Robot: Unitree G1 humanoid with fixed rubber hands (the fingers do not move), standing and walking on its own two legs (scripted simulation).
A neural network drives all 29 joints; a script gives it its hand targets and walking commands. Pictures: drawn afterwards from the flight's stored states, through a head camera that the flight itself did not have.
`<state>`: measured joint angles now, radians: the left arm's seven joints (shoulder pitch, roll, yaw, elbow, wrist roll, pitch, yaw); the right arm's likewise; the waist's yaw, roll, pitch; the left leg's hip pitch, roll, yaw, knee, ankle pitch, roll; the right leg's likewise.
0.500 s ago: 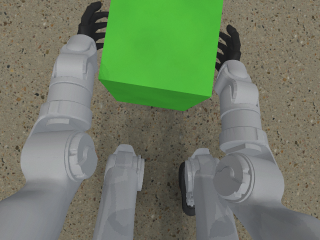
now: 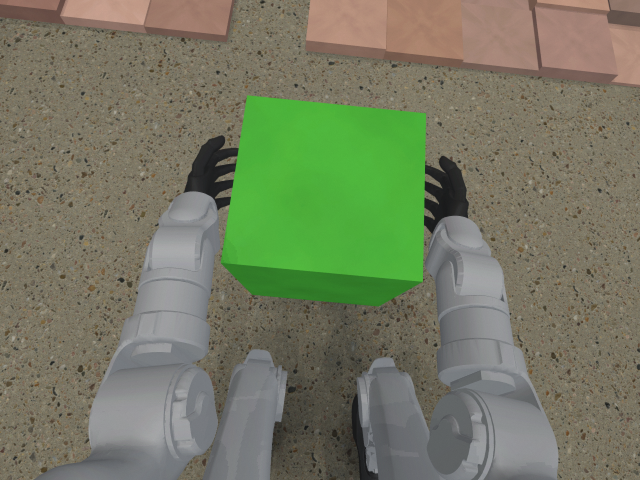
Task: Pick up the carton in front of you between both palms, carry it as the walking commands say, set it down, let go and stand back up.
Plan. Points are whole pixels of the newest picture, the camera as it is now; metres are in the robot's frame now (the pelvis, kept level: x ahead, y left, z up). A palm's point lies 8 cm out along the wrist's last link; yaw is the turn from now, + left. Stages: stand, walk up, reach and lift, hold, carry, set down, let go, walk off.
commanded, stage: reach and lift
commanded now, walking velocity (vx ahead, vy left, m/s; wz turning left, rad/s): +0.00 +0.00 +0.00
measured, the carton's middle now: (324, 219) +0.47 +0.02 -0.12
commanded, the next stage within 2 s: hold in 1.92 s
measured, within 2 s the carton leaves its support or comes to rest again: neither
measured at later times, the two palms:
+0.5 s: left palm (168, 186) +0.40 +0.15 +0.11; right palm (540, 210) +0.40 -0.15 +0.11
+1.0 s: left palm (85, 163) +0.35 +0.15 +0.23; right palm out of the picture +0.36 -0.15 +0.23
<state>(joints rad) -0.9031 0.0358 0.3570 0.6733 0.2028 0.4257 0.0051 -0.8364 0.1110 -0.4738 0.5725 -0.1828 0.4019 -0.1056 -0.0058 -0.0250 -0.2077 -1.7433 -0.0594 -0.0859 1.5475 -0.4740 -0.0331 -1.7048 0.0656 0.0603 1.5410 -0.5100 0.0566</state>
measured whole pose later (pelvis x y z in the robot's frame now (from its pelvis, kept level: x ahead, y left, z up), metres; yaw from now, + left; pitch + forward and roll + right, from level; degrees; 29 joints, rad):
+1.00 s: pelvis +0.07 -0.01 +0.21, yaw +1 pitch -2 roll +0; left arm -0.29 -0.16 0.29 0.40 0.28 0.61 0.00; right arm -0.30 0.16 -0.29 0.42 -0.28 0.59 -0.01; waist 0.00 -0.01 -0.05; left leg -0.23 -0.01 -0.08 0.49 -0.22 -0.02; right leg -0.21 0.03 0.09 0.51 -0.25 0.01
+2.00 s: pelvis +0.08 -0.01 +0.22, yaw +1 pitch -6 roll +0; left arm -0.23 -0.14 0.20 0.23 0.26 0.72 0.00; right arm -0.24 0.15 -0.21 0.25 -0.26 0.71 -0.01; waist 0.00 -0.01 0.01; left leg -0.09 -0.01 -0.09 0.38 -0.19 -0.02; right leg -0.08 0.02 0.09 0.39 -0.22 0.01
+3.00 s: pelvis +0.07 -0.01 +0.22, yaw +1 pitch -7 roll +0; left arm -0.22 -0.14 0.18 0.19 0.26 0.78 0.00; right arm -0.23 0.15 -0.20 0.20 -0.27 0.77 0.00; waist 0.00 -0.01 0.03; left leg -0.06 -0.01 -0.09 0.36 -0.18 -0.02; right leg -0.04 0.02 0.09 0.37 -0.21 0.01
